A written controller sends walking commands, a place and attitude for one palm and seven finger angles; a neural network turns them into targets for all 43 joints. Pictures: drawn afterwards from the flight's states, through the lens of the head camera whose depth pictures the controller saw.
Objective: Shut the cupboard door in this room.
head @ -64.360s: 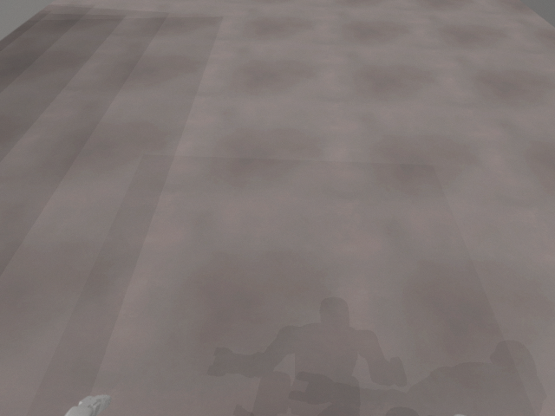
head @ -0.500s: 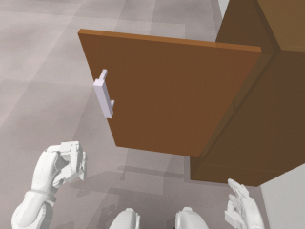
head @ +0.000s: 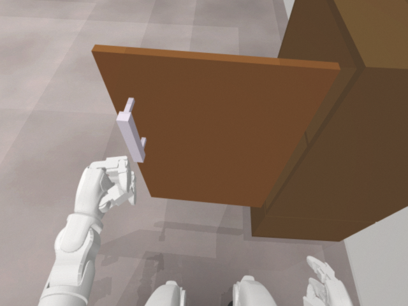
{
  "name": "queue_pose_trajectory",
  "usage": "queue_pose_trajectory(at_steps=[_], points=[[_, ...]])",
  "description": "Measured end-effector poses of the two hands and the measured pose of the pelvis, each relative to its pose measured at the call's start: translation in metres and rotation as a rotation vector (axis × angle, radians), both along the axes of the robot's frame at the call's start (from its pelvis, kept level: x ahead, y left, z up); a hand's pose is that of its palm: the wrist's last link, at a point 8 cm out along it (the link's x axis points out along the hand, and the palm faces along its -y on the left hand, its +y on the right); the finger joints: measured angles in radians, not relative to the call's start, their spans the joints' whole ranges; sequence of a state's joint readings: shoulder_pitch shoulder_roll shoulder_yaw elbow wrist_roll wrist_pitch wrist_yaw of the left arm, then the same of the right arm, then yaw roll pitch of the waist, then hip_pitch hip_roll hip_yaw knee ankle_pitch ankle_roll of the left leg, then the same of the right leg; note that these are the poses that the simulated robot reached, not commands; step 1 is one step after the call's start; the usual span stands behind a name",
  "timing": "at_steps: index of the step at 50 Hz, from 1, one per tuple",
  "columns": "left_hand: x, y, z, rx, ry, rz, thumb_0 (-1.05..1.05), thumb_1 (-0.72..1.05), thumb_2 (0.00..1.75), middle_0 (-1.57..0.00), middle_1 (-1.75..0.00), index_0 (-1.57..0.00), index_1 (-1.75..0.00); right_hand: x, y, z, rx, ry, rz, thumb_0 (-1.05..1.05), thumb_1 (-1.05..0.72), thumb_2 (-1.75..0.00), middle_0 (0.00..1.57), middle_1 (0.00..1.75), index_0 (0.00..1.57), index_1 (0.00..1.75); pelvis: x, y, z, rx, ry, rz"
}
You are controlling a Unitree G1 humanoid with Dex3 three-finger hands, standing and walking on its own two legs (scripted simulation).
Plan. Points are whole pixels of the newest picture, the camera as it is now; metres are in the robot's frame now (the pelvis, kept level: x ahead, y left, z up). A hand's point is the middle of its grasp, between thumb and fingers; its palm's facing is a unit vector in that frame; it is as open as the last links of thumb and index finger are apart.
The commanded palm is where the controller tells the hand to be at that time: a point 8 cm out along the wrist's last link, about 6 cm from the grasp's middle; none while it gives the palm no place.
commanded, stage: bring the fist close to the handle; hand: left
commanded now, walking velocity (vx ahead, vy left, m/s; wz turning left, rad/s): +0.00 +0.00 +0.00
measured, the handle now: (135, 131) +0.45 +0.16 +0.05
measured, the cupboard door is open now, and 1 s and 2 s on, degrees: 88 87 66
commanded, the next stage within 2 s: push the door shut along its arc in 0.70 s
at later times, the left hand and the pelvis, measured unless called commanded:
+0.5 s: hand (142, 163) +0.37 +0.14 +0.05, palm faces -0.07 -1.00 -0.02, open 3.1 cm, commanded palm +0.35 +0.19 +0.05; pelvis +0.00 +0.00 +0.01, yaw -1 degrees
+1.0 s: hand (140, 162) +0.37 +0.14 +0.05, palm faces -0.11 -0.99 -0.04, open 3.1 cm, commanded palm +0.37 +0.19 +0.05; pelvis -0.01 -0.01 +0.00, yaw +0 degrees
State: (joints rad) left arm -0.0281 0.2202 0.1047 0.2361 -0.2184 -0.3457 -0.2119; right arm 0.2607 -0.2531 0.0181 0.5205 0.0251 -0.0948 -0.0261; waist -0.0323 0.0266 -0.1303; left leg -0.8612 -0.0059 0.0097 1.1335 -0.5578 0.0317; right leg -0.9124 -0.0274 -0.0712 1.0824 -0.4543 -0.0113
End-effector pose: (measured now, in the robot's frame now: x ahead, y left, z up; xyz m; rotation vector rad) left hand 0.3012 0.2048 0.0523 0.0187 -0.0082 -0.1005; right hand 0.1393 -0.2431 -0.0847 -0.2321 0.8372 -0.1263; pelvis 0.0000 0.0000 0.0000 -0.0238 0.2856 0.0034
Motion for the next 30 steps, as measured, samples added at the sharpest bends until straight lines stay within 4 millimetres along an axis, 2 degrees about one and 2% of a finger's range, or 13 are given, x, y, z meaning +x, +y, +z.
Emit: queue_pose_trajectory(at_steps=[10,18,30], points=[[0.03,-0.007,-0.003,0.004,0.005,0.016,0.02,0.89,0.9,-1.3,-1.5,-1.3,-1.5,-0.004,0.0,-0.006,0.008,0.042,-0.003,0.01,-0.91,-0.9,0.2,0.3,0.2,0.3,-0.002,-0.002,0.001,0.004,0.004,0.0],[0.056,-0.014,0.001,-0.002,-0.006,0.011,0.02,0.89,0.9,-1.3,-1.5,-1.3,-1.5,-0.016,-0.005,-0.01,0.012,0.09,-0.03,0.01,-0.91,-0.9,0.2,0.3,0.2,0.3,-0.001,-0.003,0.002,0.008,0.015,-0.007],[0.049,-0.015,-0.002,0.003,-0.002,0.023,0.02,0.89,0.9,-1.3,-1.5,-1.3,-1.5,-0.035,-0.013,-0.011,0.01,0.149,-0.059,0.01,-0.91,-0.9,0.2,0.3,0.2,0.3,-0.001,-0.005,0.005,0.014,0.012,-0.013]])
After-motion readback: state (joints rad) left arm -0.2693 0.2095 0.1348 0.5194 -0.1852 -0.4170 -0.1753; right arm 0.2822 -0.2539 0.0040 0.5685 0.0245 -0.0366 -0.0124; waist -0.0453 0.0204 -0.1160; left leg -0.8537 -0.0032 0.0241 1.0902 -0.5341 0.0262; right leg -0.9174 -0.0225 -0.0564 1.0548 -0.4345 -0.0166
